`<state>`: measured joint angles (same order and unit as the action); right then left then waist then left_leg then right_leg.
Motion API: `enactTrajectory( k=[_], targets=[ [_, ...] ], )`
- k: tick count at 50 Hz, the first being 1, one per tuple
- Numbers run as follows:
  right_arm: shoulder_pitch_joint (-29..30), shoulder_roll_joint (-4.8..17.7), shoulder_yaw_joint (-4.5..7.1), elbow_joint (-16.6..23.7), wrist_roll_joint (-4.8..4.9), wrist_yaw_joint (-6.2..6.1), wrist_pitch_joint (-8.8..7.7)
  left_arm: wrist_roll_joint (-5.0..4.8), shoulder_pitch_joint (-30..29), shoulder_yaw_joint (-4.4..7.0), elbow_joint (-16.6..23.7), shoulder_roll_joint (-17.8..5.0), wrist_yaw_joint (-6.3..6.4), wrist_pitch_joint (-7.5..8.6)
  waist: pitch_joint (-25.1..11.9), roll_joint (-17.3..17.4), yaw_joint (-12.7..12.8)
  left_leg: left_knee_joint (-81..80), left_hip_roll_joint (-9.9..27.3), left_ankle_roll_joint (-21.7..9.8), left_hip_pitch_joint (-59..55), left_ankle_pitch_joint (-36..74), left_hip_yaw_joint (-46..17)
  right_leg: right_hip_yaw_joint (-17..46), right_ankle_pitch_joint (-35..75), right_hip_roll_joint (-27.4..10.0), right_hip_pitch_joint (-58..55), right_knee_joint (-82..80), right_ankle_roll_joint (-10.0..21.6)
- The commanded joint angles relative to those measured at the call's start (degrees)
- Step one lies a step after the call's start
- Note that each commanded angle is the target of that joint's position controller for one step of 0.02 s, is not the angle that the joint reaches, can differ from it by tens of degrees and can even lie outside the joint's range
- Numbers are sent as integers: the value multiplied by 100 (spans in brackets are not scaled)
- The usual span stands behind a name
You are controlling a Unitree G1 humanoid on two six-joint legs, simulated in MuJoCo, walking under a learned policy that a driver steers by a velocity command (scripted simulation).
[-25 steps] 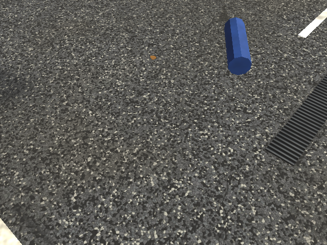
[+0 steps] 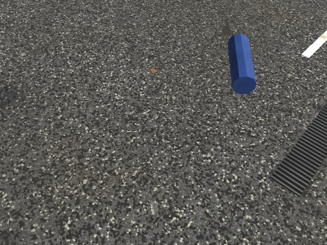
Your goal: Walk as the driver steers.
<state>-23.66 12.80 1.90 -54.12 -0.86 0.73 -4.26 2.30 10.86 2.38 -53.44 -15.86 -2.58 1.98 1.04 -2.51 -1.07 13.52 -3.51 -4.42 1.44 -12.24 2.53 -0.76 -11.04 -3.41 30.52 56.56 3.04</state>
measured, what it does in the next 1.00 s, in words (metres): walks ahead, turning left: right foot, then left foot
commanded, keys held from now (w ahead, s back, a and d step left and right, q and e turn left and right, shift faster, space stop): w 0.32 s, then q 0.68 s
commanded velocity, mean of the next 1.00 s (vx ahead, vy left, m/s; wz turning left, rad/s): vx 0.26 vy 0.00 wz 0.27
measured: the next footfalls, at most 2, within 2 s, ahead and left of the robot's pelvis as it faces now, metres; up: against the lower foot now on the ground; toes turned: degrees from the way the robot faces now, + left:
right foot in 0.26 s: +0.32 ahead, -0.11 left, +0.00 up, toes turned -3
left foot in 0.78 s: +0.46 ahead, +0.06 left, +0.00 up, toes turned +15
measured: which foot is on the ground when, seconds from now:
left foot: down 0.00-0.26, up 0.28-0.76, down 0.78-1.00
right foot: up 0.00-0.24, down 0.26-0.76, up 0.78-1.00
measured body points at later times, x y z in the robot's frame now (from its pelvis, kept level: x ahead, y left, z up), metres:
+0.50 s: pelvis +0.27 -0.05 +0.00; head +0.30 -0.06 +0.44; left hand +0.29 +0.21 -0.14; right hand +0.34 -0.30 -0.15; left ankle +0.28 +0.09 -0.67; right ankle +0.28 -0.10 -0.75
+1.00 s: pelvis +0.37 -0.03 -0.01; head +0.41 +0.00 +0.43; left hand +0.41 +0.26 -0.15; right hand +0.54 -0.27 -0.13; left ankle +0.42 +0.05 -0.75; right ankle +0.42 -0.17 -0.68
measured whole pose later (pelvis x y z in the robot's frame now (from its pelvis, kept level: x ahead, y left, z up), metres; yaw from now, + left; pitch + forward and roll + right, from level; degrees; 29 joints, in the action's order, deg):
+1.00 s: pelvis +0.37 -0.03 -0.01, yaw +19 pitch +1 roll -1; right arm -11.7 14.9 4.3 -48.4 -0.8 -0.5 1.6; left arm 1.5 7.7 2.9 -47.7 -13.7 2.0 -1.8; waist 4.5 -1.0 -1.3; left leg 25.7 -5.6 -6.1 19.5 -6.9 -1.2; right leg 2.1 -23.8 -1.3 29.2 59.6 -2.2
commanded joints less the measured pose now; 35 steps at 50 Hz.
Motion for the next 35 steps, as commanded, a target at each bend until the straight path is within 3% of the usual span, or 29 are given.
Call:
enactTrajectory(
  k=[1, 5, 8, 10, 12, 13, 14, 15, 16, 17, 18, 20, 22, 24, 28, 30, 35],
  targets=[
    [-368, 716, 121, 32, 29, -30, -96, 7, -752, 3, 496, -231, -24, 22, 504, 641, -82, -764, 1462, -669, -329, 1319, -1051, -134, 374, -126, 1227, -363, -194],
    [-512, 703, 91, -136, 6, -55, -111, -47, -1524, -104, 797, -62, -40, 41, 622, 718, -201, -717, 1339, -632, -125, 2166, -645, -399, 865, 56, 712, -1634, -198],
    [-545, 766, 96, -258, -4, -83, -113, -74, -1680, -104, 920, -124, -4, 53, 650, 733, -159, -621, 1519, -592, -324, 2772, -596, -460, 900, 170, 277, -2203, 16],
    [-383, 823, 105, -291, -9, -110, -103, -76, -1384, -56, 874, -223, 51, 83, 484, 743, 54, -158, 1600, -495, -576, 3991, -488, -489, 632, 341, -232, -2410, 232],
    [-241, 923, 133, -313, -34, -123, -53, -73, -149, 67, 492, -436, 151, 146, -219, 749, 576, 1339, 1487, -329, -665, 5285, -312, -571, 317, 685, -1589, -2700, 476],
    [-223, 899, 118, -293, -13, -117, -30, -3, 789, 160, 203, -620, 217, 198, -721, 620, 948, 2577, 1282, -236, -6, 4560, -163, -340, 346, 463, -2894, -2907, 636],
    [-474, 489, 13, -91, 82, -77, -29, 156, 1608, 304, 100, -1159, 296, 217, -1511, -226, 1007, 4550, 830, -86, 1487, 2186, 104, 1585, -723, -1101, -4454, -3039, 1023],
    [-980, 229, 2, -127, 143, -57, -14, 95, 1553, 345, 88, -1339, 248, 169, -1952, -1009, 672, 6110, -150, 1, 2978, -1931, -254, 4173, -946, -2170, -5065, -3914, 1635],
    [-376, 744, 141, -71, 34, -93, 9, -122, 970, 310, 118, -1032, 216, 144, -1143, -231, 552, 6328, 251, -118, 3401, -1391, -742, 3742, -1353, -1791, -4342, -4134, 1429],
    [-39, 682, 135, 17, 53, -73, -29, -166, 378, 203, 239, -626, 217, 177, -338, -34, 347, 6060, 481, -118, 3325, -825, -668, 2684, -447, -1658, -3338, -4280, 1275],
    [51, 523, 111, -26, 54, -78, -25, -137, 140, 125, 249, -346, 210, 246, -32, 156, 184, 5786, 639, -91, 3008, -601, -637, 1964, 876, -1414, -2709, -4378, 1112],
    [-202, 357, 101, -160, -71, -56, 144, -142, 170, 28, 116, -74, 249, 356, 18, 50, -100, 5430, 723, 63, 2333, -630, -611, 871, 2914, -1127, -2042, -4366, 853],
    [-206, 281, 130, -145, -70, -35, 278, -146, 370, 26, 23, -165, 251, 467, -78, -18, -213, 5298, 607, 148, 2231, -532, -503, 338, 4168, -1064, -1963, -4294, 808],
    [63, 293, 155, -35, -64, -15, 361, -156, 388, 45, 34, -300, 291, 468, -69, -116, -248, 5038, 598, 208, 2511, -172, -376, -90, 4433, -968, -2015, -4285, 759],
    [896, 169, 80, 309, -59, 52, 386, -173, 436, -3, 44, -235, 408, 332, 42, -274, -98, 3704, 619, 278, 2661, 656, -14, -747, 4303, -723, -2108, -4182, 601],
    [1192, 116, 37, 433, -67, 67, 392, -185, 609, 10, 1, -300, 464, 278, -34, -257, 45, 3167, 565, 249, 2558, 896, 155, -855, 4360, -793, -2357, -4022, 607],
    [1313, 276, 72, 632, -139, 59, 411, -154, 764, 109, -39, -441, 547, 72, -65, -294, 139, 2502, 379, -22, 2401, 70, 344, -846, 4467, -1122, -2955, -3187, 652]
  ],
)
